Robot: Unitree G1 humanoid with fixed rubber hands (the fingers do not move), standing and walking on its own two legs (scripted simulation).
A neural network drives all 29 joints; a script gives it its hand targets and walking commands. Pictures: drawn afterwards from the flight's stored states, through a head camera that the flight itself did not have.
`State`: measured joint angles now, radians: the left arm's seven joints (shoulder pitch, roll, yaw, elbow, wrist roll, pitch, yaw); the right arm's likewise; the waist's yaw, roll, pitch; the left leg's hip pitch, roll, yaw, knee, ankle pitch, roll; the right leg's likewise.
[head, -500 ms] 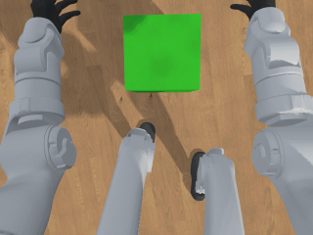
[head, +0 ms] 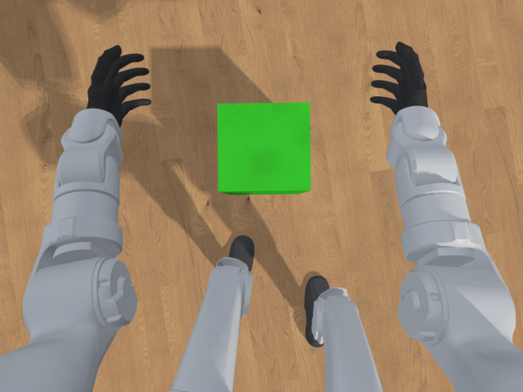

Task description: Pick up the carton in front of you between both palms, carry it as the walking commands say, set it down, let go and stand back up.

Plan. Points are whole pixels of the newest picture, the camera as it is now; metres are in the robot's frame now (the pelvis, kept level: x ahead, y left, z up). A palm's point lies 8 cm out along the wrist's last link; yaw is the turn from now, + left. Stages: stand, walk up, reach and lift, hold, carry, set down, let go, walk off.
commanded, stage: let go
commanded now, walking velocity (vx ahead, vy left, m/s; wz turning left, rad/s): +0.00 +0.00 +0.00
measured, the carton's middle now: (264, 155) +0.48 +0.10 -0.53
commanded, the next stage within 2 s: stand in 1.24 s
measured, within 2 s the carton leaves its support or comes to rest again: neither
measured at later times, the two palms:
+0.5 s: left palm (49, 250) +0.27 +0.28 +0.01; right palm (501, 251) +0.35 -0.16 +0.00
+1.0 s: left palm (79, 304) +0.24 +0.21 +0.05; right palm out of the picture +0.27 -0.25 +0.06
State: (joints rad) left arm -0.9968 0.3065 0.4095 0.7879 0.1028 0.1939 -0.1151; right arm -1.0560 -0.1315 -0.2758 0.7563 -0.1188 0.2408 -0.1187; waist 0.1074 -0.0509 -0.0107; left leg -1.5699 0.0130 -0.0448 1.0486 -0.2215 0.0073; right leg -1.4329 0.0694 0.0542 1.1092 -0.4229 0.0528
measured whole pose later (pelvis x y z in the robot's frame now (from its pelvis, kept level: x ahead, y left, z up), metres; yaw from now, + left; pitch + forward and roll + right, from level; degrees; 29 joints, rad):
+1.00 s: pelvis +0.09 -0.03 +0.12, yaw +3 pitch -2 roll +2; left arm 0.22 0.22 0.05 0.41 0.02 0.11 -0.07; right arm 0.22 -0.21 -0.03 0.44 0.00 0.09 0.06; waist 0.00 -0.05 0.09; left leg -0.17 -0.01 -0.02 0.40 -0.19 -0.03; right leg -0.04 0.01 0.07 0.44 -0.35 -0.02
